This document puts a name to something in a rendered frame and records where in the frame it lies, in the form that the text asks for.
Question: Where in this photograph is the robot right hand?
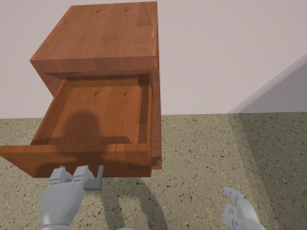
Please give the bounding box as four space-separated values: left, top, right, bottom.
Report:
222 187 260 230

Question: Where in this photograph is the handle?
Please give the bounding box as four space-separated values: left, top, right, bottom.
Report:
59 165 104 191

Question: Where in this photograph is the cabinet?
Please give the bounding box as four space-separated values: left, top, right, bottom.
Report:
30 1 162 170

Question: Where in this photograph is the drawer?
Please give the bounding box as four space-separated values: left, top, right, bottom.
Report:
0 72 154 178

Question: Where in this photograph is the robot left hand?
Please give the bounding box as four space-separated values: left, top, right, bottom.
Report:
39 165 95 228

